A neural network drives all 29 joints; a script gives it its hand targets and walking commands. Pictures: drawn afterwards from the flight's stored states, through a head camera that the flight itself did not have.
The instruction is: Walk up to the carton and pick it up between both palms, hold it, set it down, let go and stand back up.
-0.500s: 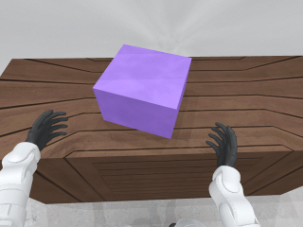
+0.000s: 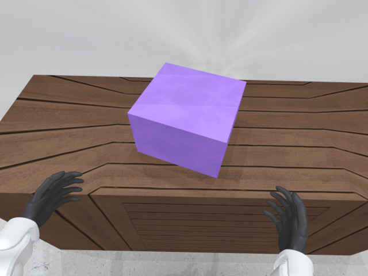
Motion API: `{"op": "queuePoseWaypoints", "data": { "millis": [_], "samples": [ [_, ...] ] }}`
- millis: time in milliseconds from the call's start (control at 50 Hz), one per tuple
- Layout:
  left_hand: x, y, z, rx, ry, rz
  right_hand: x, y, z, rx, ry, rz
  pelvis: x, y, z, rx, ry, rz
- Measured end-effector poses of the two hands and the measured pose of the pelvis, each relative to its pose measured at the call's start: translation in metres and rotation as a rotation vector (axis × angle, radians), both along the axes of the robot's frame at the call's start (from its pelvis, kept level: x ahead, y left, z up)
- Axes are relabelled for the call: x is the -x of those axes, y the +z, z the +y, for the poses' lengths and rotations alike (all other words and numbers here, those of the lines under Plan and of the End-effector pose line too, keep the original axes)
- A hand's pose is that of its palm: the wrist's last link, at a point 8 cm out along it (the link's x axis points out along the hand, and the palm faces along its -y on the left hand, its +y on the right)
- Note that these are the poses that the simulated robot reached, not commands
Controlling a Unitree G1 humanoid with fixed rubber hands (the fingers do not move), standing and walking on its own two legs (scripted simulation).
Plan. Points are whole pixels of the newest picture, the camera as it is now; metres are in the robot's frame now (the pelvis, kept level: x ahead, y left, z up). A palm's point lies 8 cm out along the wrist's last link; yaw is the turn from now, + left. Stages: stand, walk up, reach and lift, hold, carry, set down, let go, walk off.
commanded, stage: set down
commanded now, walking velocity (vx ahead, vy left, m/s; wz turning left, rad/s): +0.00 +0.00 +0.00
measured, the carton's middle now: (190, 117) +0.51 +0.01 +0.00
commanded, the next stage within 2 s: none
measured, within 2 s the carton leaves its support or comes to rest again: neither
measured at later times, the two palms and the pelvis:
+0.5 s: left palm (45, 213) +0.22 +0.30 +0.03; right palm (290, 235) +0.18 -0.17 +0.03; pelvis +0.02 -0.01 +0.00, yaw +0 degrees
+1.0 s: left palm (62, 223) +0.21 +0.27 +0.01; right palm (288, 251) +0.16 -0.18 +0.00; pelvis +0.02 -0.01 +0.00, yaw +0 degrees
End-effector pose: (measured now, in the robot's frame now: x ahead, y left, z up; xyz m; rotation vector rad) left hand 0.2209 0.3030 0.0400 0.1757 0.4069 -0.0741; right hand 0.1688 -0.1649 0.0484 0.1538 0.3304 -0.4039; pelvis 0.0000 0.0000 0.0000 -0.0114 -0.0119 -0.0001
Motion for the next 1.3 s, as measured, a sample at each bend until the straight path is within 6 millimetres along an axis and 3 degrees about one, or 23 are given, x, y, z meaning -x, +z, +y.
{"op": "queuePoseWaypoints", "data": {
  "millis": [180,400,700,880,1020,1300],
  "samples": [
    [-0.001,0.003,-0.001,-0.007,0.013,-0.007,0.0,-0.003,0.0,0.002,0.026,0.031,-0.006,0.001,-0.002,-0.002,0.0,-0.023],
    [0.001,-0.008,-0.004,-0.051,0.024,0.089,-0.01,-0.009,-0.006,-0.001,0.054,0.066,-0.02,0.002,-0.008,-0.01,0.0,-0.011],
    [0.002,-0.014,-0.01,-0.062,0.017,0.1,-0.008,-0.027,-0.006,0.0,0.089,0.088,-0.028,0.004,-0.009,-0.011,-0.001,-0.007],
    [0.009,-0.023,-0.022,-0.033,0.041,0.106,0.003,-0.041,-0.003,0.01,0.138,0.126,-0.025,0.004,-0.008,-0.009,-0.001,-0.02],
    [0.015,-0.034,-0.036,-0.026,0.055,0.143,0.011,-0.051,-0.014,0.031,0.153,0.166,-0.023,0.005,-0.01,-0.011,-0.001,-0.024],
    [0.013,-0.041,-0.052,-0.037,0.087,0.194,0.006,-0.067,-0.028,0.048,0.205,0.223,-0.029,0.006,-0.018,-0.021,-0.001,-0.016]
  ]
}}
